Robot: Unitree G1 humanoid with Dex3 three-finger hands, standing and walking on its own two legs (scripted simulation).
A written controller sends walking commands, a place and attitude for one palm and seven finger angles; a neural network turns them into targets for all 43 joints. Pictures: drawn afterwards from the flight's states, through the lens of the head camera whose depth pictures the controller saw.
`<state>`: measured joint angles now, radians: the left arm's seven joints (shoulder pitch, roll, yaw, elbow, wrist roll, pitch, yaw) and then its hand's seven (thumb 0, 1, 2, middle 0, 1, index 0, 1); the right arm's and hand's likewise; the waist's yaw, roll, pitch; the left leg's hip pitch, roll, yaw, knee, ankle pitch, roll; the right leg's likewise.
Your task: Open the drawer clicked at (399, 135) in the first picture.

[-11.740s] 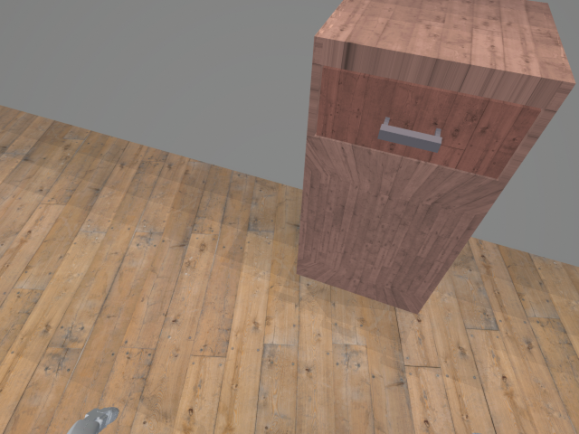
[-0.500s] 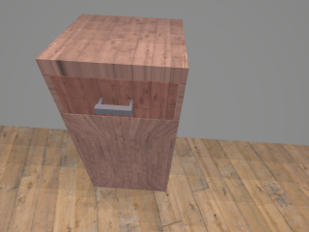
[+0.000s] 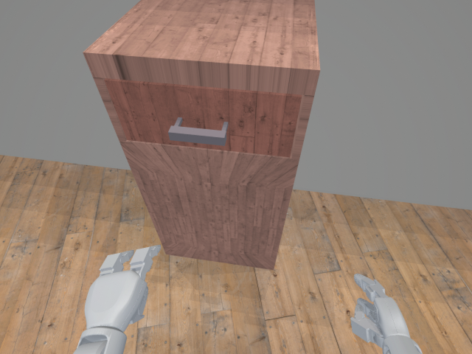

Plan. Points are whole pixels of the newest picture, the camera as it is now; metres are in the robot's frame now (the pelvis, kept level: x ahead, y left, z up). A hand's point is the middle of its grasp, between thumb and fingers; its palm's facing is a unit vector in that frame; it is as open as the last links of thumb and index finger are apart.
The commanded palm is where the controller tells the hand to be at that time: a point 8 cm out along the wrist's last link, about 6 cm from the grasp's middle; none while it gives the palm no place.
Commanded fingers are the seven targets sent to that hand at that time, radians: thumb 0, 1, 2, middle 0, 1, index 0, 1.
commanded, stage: raise the hand with hooked fingers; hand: left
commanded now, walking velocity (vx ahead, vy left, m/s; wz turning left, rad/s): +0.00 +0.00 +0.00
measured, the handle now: (200, 129) +0.57 +0.15 +0.05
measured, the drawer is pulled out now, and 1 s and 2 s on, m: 0.00 0.00 0.00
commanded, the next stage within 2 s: move the hooked fingers above the handle in 1.50 s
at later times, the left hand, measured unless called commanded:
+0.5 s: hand (120, 238) +0.28 +0.23 +0.04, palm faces -0.04 -0.12 -0.99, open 11.4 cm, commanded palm +0.26 +0.24 +0.12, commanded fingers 0.00 -0.17 0.44 -0.28 -0.99 -0.28 -0.99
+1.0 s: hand (109, 164) +0.35 +0.25 +0.14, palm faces +0.09 -0.06 -0.99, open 13.7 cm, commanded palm +0.33 +0.25 +0.20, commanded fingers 0.00 -0.50 0.30 -0.30 -1.20 -0.30 -1.20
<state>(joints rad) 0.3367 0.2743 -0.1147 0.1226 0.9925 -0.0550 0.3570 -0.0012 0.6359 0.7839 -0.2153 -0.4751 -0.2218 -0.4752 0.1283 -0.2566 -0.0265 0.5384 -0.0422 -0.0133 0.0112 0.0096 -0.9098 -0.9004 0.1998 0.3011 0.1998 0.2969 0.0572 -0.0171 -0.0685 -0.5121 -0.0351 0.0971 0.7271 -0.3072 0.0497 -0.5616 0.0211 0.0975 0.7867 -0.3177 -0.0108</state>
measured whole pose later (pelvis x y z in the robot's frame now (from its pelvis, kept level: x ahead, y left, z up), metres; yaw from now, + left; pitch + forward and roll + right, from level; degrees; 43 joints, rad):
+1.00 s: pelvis +0.08 -0.01 +0.03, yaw +4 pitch +3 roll +0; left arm -0.03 0.55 -0.01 -0.11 0.88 0.00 0.01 0.00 -0.45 0.32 -0.31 -1.18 -0.32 -1.18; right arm 0.07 -0.25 0.00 0.58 -0.01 0.17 -0.01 0.01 -0.91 -0.90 0.20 0.30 0.20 0.30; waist 0.08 0.07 -0.01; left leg -0.24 -0.03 0.00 0.49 -0.29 0.03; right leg -0.24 0.02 0.02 0.50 -0.31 -0.02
